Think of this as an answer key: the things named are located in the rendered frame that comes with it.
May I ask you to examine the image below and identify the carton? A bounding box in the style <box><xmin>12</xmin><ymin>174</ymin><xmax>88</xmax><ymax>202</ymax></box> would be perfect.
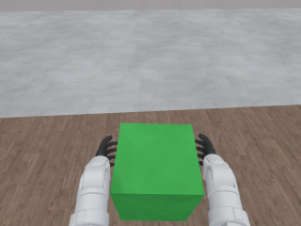
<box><xmin>110</xmin><ymin>122</ymin><xmax>205</xmax><ymax>221</ymax></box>

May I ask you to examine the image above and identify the left robot hand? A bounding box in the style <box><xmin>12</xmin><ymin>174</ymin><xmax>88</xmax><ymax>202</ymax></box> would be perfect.
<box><xmin>95</xmin><ymin>136</ymin><xmax>118</xmax><ymax>167</ymax></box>

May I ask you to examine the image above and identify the right robot hand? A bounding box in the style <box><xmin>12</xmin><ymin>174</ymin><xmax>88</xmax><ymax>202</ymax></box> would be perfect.
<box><xmin>195</xmin><ymin>134</ymin><xmax>216</xmax><ymax>166</ymax></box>

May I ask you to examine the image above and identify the right robot forearm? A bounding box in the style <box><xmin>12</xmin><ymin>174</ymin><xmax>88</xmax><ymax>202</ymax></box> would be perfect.
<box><xmin>202</xmin><ymin>153</ymin><xmax>250</xmax><ymax>226</ymax></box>

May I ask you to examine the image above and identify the left robot forearm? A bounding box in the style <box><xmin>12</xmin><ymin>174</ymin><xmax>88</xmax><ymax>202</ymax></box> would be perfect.
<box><xmin>69</xmin><ymin>155</ymin><xmax>111</xmax><ymax>226</ymax></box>

